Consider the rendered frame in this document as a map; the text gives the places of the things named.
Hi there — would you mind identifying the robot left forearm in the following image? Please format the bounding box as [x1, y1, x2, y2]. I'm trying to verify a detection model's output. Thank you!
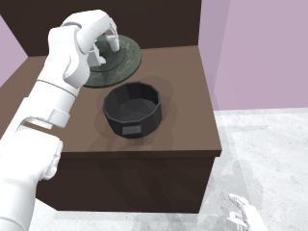
[0, 19, 94, 160]

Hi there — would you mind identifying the right robot hand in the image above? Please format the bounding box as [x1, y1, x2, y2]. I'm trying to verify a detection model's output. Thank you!
[227, 193, 265, 231]

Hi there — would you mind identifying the lid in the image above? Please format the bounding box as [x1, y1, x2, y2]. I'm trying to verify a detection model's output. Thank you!
[83, 35, 142, 89]

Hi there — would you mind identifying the left robot upper arm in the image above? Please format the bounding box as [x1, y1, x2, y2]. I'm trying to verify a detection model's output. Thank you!
[0, 125, 64, 231]

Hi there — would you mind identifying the left robot hand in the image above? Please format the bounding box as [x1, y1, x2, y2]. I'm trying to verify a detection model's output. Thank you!
[63, 10, 119, 67]

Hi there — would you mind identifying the table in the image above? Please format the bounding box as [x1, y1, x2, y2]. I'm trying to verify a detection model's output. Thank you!
[0, 0, 222, 214]

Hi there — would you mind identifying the pot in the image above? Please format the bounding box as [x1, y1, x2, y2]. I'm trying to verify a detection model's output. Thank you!
[102, 81, 163, 139]

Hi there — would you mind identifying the knob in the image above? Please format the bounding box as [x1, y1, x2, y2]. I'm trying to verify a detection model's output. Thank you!
[94, 40, 112, 59]

